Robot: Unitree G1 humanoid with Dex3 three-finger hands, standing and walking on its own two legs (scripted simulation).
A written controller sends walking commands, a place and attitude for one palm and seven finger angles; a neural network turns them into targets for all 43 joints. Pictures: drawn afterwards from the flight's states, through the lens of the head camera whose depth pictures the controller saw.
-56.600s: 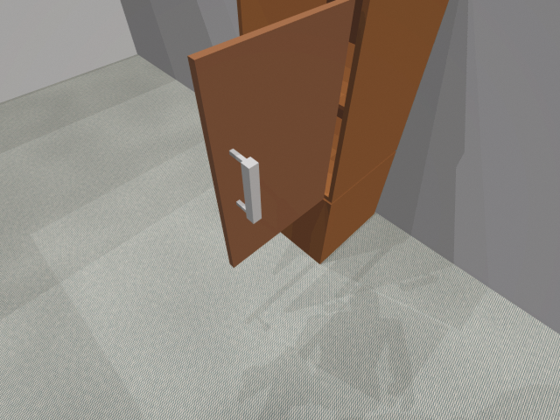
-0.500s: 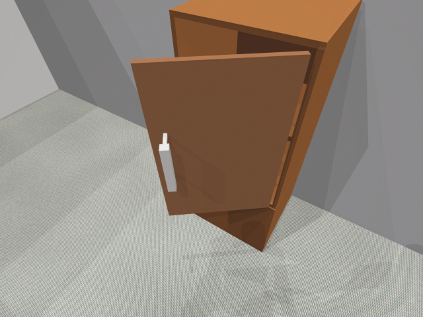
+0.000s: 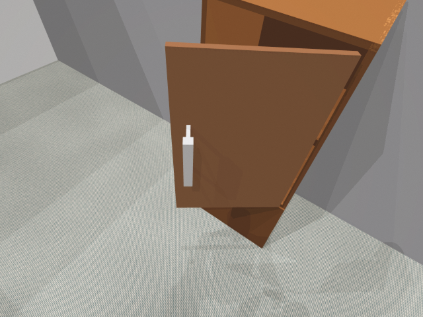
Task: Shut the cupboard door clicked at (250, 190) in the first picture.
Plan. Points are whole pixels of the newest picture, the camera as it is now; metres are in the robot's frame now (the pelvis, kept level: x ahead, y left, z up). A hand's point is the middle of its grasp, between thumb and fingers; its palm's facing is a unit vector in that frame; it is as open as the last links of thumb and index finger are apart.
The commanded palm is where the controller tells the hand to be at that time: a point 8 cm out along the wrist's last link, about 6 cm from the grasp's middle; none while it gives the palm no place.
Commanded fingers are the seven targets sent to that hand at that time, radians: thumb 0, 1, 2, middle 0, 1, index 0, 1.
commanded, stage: come to a stop and stand still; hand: left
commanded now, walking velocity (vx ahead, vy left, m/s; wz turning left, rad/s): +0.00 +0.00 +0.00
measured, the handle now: (188, 157) +0.49 +0.09 -0.03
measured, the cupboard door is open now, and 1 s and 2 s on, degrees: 38 38 38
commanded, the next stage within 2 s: look again from close up in 0.04 s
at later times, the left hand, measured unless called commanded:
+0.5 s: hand out of the picture +0.00 +0.19 -0.17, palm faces -0.03 -0.96 -0.27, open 7.4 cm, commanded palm none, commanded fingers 0.00 0.90 0.90 -0.20 -0.30 -0.20 -0.30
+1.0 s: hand out of the picture -0.02 +0.14 -0.19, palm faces +0.02 -0.98 -0.18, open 7.4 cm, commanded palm none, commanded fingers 0.00 0.90 0.90 -0.20 -0.30 -0.20 -0.30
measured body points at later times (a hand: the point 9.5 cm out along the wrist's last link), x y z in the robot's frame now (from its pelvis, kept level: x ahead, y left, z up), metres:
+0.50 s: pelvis -0.03 -0.01 -0.01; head -0.01 -0.03 +0.44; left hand +0.00 +0.24 -0.15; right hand -0.02 -0.23 -0.17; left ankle -0.01 +0.11 -0.74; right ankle -0.07 -0.15 -0.74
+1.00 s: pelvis -0.01 -0.04 -0.01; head +0.01 -0.03 +0.44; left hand -0.02 +0.19 -0.17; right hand +0.01 -0.27 -0.16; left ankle -0.01 +0.11 -0.74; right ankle -0.07 -0.15 -0.74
